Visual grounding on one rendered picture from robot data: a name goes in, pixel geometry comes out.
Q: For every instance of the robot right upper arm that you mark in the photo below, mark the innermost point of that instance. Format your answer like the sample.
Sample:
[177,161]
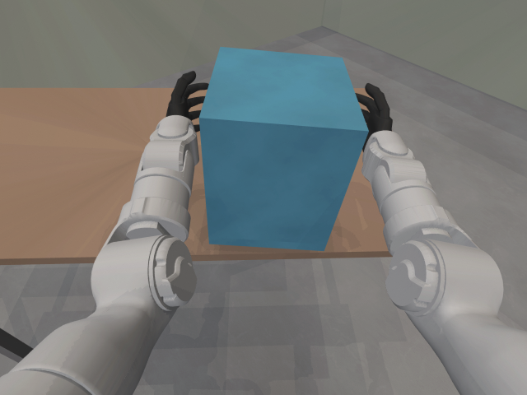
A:
[452,294]

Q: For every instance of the carton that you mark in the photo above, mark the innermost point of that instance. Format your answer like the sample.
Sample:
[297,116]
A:
[281,135]

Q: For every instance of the right robot hand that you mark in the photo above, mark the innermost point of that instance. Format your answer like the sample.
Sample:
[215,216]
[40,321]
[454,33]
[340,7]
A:
[378,118]

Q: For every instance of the robot left forearm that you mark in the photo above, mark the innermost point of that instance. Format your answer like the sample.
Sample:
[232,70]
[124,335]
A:
[163,185]

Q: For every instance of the robot left upper arm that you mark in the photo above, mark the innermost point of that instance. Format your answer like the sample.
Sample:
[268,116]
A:
[138,284]

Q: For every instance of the left robot hand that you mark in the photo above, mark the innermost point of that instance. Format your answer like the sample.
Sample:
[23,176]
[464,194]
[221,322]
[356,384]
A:
[180,104]

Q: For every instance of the robot right forearm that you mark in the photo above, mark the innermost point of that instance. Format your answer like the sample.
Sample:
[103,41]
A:
[404,195]

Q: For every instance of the table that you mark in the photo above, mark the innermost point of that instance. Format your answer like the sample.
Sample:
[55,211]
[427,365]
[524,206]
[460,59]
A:
[68,161]

